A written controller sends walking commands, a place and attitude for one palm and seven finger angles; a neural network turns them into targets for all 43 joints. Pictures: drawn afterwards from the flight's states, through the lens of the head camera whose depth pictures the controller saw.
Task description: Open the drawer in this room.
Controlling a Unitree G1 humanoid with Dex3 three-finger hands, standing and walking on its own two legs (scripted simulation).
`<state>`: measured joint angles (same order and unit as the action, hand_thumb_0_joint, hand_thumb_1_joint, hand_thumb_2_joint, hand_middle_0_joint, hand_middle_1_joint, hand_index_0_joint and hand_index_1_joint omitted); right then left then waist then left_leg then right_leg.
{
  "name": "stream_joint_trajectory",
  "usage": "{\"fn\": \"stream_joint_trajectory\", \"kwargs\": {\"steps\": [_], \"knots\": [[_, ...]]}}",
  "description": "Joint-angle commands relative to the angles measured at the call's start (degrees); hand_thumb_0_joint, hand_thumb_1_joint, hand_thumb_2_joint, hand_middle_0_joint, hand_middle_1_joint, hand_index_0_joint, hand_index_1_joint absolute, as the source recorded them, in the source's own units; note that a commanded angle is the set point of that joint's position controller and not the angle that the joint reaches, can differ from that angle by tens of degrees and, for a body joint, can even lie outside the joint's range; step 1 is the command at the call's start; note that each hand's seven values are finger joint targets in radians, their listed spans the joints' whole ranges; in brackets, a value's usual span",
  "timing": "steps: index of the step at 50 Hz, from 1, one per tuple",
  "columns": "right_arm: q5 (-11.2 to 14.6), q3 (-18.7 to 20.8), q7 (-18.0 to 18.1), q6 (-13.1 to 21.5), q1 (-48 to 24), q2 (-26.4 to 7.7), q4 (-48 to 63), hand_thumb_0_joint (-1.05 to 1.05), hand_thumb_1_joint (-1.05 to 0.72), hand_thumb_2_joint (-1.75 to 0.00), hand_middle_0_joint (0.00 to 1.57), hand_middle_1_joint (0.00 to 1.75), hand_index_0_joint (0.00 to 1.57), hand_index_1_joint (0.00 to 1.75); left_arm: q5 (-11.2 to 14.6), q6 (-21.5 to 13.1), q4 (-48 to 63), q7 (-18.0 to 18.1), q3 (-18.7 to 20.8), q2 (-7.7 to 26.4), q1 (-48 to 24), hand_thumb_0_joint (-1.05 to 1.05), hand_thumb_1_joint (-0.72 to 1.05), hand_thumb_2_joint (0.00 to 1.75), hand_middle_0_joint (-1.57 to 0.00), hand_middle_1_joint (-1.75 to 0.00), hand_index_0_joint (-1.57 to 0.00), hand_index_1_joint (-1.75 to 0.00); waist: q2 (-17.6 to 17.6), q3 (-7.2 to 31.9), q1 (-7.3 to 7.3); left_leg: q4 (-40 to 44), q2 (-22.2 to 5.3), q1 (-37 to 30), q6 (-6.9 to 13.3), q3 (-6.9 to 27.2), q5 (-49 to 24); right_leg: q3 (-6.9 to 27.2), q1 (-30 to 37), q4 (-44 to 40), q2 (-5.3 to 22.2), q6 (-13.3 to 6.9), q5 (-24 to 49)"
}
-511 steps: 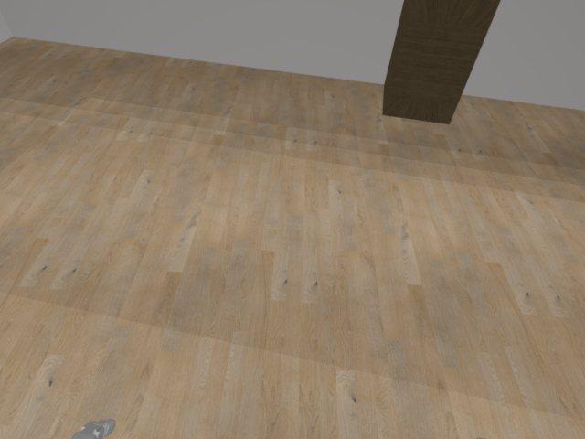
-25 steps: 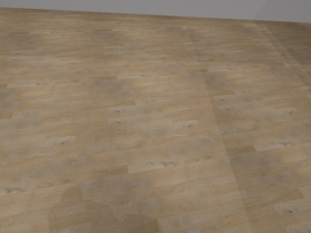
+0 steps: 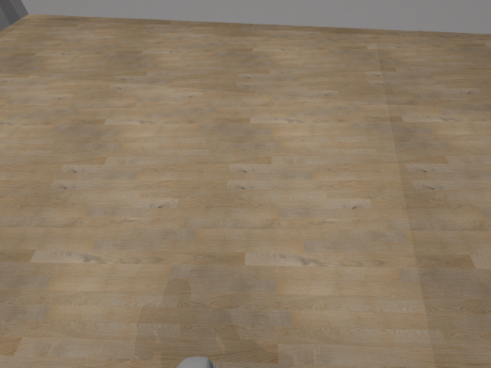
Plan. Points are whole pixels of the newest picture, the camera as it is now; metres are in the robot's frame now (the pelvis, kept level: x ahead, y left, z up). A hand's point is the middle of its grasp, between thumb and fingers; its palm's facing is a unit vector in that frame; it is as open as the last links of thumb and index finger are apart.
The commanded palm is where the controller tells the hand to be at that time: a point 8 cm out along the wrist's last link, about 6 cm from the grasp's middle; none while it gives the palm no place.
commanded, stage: turn or walk to find it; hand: left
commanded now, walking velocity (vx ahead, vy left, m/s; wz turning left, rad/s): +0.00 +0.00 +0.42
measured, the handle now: out of the picture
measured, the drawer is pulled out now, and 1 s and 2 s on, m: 0.00 0.00 0.00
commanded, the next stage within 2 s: none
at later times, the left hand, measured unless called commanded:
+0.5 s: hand out of the picture +0.00 +0.29 -0.17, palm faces +0.23 -0.94 -0.24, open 7.4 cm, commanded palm none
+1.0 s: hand out of the picture -0.05 +0.19 -0.14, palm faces +0.42 -0.86 -0.27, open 7.4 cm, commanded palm none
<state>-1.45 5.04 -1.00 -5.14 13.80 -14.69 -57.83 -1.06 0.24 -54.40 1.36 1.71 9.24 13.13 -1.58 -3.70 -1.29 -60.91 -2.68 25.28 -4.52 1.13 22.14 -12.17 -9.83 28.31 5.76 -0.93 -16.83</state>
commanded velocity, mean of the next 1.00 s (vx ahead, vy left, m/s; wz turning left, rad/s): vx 0.00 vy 0.00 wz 0.42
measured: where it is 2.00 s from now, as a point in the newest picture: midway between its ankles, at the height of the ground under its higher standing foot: outside the picture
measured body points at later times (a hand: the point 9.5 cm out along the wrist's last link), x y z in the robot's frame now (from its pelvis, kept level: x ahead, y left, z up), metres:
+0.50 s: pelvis -0.02 +0.06 +0.00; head -0.01 +0.09 +0.45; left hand -0.01 +0.34 -0.15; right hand +0.11 -0.16 -0.13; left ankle -0.02 +0.14 -0.74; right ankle -0.02 -0.11 -0.66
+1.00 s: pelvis -0.04 -0.02 +0.00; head -0.02 -0.05 +0.45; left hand -0.07 +0.23 -0.12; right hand +0.07 -0.25 -0.17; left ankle -0.13 +0.13 -0.64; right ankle -0.02 -0.09 -0.74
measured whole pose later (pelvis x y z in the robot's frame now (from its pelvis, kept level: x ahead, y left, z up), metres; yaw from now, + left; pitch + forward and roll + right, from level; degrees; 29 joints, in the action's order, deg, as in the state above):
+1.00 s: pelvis -0.04 -0.02 +0.00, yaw +25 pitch -2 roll +2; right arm -1.7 5.8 -0.9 -5.0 16.0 -15.0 -57.7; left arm -0.5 0.4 -54.1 1.5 1.7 8.3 12.6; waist -2.9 -2.6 -2.3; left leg -67.5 -1.0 28.6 -4.2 3.2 18.0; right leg -10.4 -9.3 27.2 3.9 -2.5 -16.5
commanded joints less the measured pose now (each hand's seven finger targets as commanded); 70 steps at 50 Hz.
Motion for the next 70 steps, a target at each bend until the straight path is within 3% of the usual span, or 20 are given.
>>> {"fn": "stream_joint_trajectory", "kwargs": {"steps": [1,5,7,8,9,12,16,28,35,36,38,39,44,50,56,60,63,64,65,70], "knots": [[0.6,-0.6,0.3,2.3,-6.2,-1.6,5.9,0.0,-0.9,-0.9,0.2,0.3,0.2,0.3,-0.8,-0.8,2.1,0.6,3.6,13.4,3.5,0.0,0.9,0.9,-0.2,-0.3,-0.2,-0.3,12.5,2.7,3.85,11.5,0.2,1.7,0.3,-3.6,4.6,9.4,6.4,-7.2,15.0,-6.9,28.0],[0.9,-1.0,0.5,3.3,-4.1,-1.6,5.8,0.0,-0.9,-0.9,0.2,0.3,0.2,0.3,-0.7,-0.3,1.1,0.4,4.1,14.7,3.0,0.0,0.9,0.9,-0.2,-0.3,-0.2,-0.3,13.3,5.4,2.55,25.7,1.4,-6.7,1.6,-6.4,-0.3,7.1,5.6,-1.6,14.9,-5.1,30.3],[0.7,-0.3,0.4,4.1,-0.1,-5.0,4.9,0.0,-0.9,-0.9,0.2,0.3,0.2,0.3,0.2,0.3,1.6,0.2,3.9,13.4,2.1,0.0,0.9,0.9,-0.2,-0.3,-0.2,-0.3,4.7,7.4,-0.26,38.4,-0.8,-20.0,3.0,-3.7,-15.6,2.7,-3.0,7.8,11.7,0.0,19.9],[0.3,0.9,0.6,4.8,2.0,-10.9,5.0,0.0,-0.9,-0.9,0.2,0.3,0.2,0.3,0.7,0.7,3.2,0.0,3.3,9.8,3.3,0.0,0.9,0.9,-0.2,-0.3,-0.2,-0.3,-12.2,9.5,-1.11,40.7,-14.6,-28.6,8.6,14.4,-33.0,0.5,-16.9,19.3,4.4,4.3,-3.4],[0.6,1.4,1.0,4.2,5.2,-13.9,4.3,0.0,-0.9,-0.9,0.2,0.3,0.2,0.3,0.3,1.2,4.8,0.2,2.0,8.0,-0.5,0.0,0.9,0.9,-0.2,-0.3,-0.2,-0.3,-16.0,8.5,-2.82,41.3,-20.4,-25.5,12.9,18.2,-45.7,4.9,-19.6,27.5,1.3,5.2,-20.9],[0.1,0.3,2.2,4.1,-2.3,-9.9,5.5,0.0,-0.9,-0.9,0.2,0.3,0.2,0.3,0.0,2.3,3.1,0.0,3.1,9.7,-3.1,0.0,0.9,0.9,-0.2,-0.3,-0.2,-0.3,-12.3,1.3,-0.73,44.0,-14.9,-15.5,13.6,13.8,-27.5,10.6,-20.7,35.4,2.3,4.6,-12.4],[0.5,-0.5,2.2,4.9,-4.1,-8.2,6.5,0.0,-0.9,-0.9,0.2,0.3,0.2,0.3,-0.1,1.8,1.2,-0.8,3.2,9.6,0.3,0.0,0.9,0.9,-0.2,-0.3,-0.2,-0.3,-6.2,3.6,1.14,43.6,-10.2,-18.6,11.7,8.8,-30.9,10.6,-20.5,36.8,1.0,5.6,-4.4],[0.0,0.6,1.9,4.4,0.7,-8.1,6.1,0.0,-0.9,-0.9,0.2,0.3,0.2,0.3,0.3,1.7,5.1,-0.1,2.7,8.2,-6.6,0.0,0.9,0.9,-0.2,-0.3,-0.2,-0.3,-6.6,4.6,-1.22,43.3,-10.8,-18.2,15.2,18.8,-25.6,12.0,-18.0,24.5,-1.1,5.9,-8.6],[0.1,1.1,1.5,3.8,-1.4,-7.4,6.8,0.0,-0.9,-0.9,0.2,0.3,0.2,0.3,0.9,0.6,4.2,0.3,2.7,7.8,0.2,0.0,0.9,0.9,-0.2,-0.3,-0.2,-0.3,-5.1,8.0,2.25,38.1,-6.3,-8.6,12.2,19.8,-22.9,10.3,0.8,-0.6,-4.1,4.0,1.2],[0.4,1.0,1.3,3.8,-1.2,-5.9,6.9,0.0,-0.9,-0.9,0.2,0.3,0.2,0.3,0.7,0.1,3.8,0.5,3.1,9.4,2.0,0.0,0.9,0.9,-0.2,-0.3,-0.2,-0.3,-1.2,8.6,3.1,34.8,-3.2,-2.8,9.3,17.4,-17.0,12.3,8.3,-8.4,-1.3,3.4,5.1],[0.5,0.7,1.2,3.7,-1.1,-2.4,8.7,0.0,-0.9,-0.9,0.2,0.3,0.2,0.3,-0.3,-0.3,4.8,0.9,4.2,16.9,2.1,0.0,0.9,0.9,-0.2,-0.3,-0.2,-0.3,18.8,6.9,3.89,11.5,7.8,10.5,2.8,3.1,9.9,33.3,9.0,-14.8,21.8,-6.2,6.6],[0.1,1.4,1.1,3.1,-1.4,-4.7,8.4,0.0,-0.9,-0.9,0.2,0.3,0.2,0.3,0.1,0.1,5.9,1.0,4.0,15.7,-0.4,0.0,0.9,0.9,-0.2,-0.3,-0.2,-0.3,11.6,5.2,2.93,2.4,5.3,7.4,3.0,4.8,9.0,29.4,1.1,-14.9,22.4,-8.7,6.6],[0.0,1.2,0.2,1.5,3.3,-2.5,3.5,0.0,-0.9,-0.9,0.2,0.3,0.2,0.3,0.4,-1.0,5.8,0.6,2.3,8.8,-5.3,0.0,0.9,0.9,-0.2,-0.3,-0.2,-0.3,8.0,-1.6,-1.2,-9.5,2.7,8.0,1.3,2.7,-3.7,13.3,-3.0,-13.1,10.5,-3.3,12.3],[-0.1,0.7,0.4,1.3,-0.3,-2.8,4.0,0.0,-0.9,-0.9,0.2,0.3,0.2,0.3,0.0,-1.2,3.7,0.8,2.8,9.9,0.9,0.0,0.9,0.9,-0.2,-0.3,-0.2,-0.3,10.6,-0.2,1.52,-5.9,0.4,8.4,-0.3,1.5,-3.0,12.4,2.6,-12.7,13.0,-5.1,13.1],[0.5,-0.7,0.5,2.2,-6.7,-1.4,5.7,0.0,-0.9,-0.9,0.2,0.3,0.2,0.3,-0.8,-0.9,1.4,0.7,3.6,12.5,5.3,0.0,0.9,0.9,-0.2,-0.3,-0.2,-0.3,12.1,3.1,4.35,11.7,0.3,2.4,0.2,-3.0,4.6,9.9,8.0,-7.1,15.3,-7.4,29.7],[1.0,-1.2,0.7,3.0,-5.7,-1.4,6.1,0.0,-0.9,-0.9,0.2,0.3,0.2,0.3,-0.8,-0.4,0.5,0.4,4.0,14.0,5.0,0.0,0.9,0.9,-0.2,-0.3,-0.2,-0.3,13.6,5.5,3.73,22.8,1.6,-4.9,1.7,-6.0,2.4,8.1,7.2,-3.2,15.4,-6.3,32.5],[0.8,-0.5,0.5,4.0,-1.2,-5.0,5.1,0.0,-0.9,-0.9,0.2,0.3,0.2,0.3,0.2,0.3,0.8,0.1,3.8,12.8,3.1,0.0,0.9,0.9,-0.2,-0.3,-0.2,-0.3,5.8,7.5,-0.05,38.7,-1.2,-20.8,3.7,-3.3,-15.0,2.6,-3.8,7.0,11.9,-0.1,19.8],[0.4,0.7,0.7,4.5,0.6,-10.3,5.2,0.0,-0.9,-0.9,0.2,0.3,0.2,0.3,0.6,0.7,2.3,-0.1,3.3,9.6,3.1,0.0,0.9,0.9,-0.2,-0.3,-0.2,-0.3,-10.7,8.7,-1.07,41.3,-13.6,-28.1,8.2,13.4,-28.9,0.3,-16.6,18.1,4.6,3.9,-2.7],[0.5,1.3,1.2,4.0,2.9,-13.4,4.6,0.0,-0.9,-0.9,0.2,0.3,0.2,0.3,0.4,1.2,4.2,0.1,2.1,7.5,0.7,0.0,0.9,0.9,-0.2,-0.3,-0.2,-0.3,-16.0,7.7,-2.34,42.3,-21.0,-26.1,14.3,19.0,-42.2,4.1,-21.2,26.7,1.6,5.1,-21.0],[0.2,-0.5,2.3,4.4,-6.0,-8.1,6.4,0.0,-0.9,-0.9,0.2,0.3,0.2,0.3,-0.1,1.9,1.4,-0.8,3.1,9.2,-0.2,0.0,0.9,0.9,-0.2,-0.3,-0.2,-0.3,-7.5,1.5,1.11,43.3,-12.0,-16.7,12.9,9.8,-30.1,10.1,-20.8,35.9,1.6,5.0,-7.4]]}}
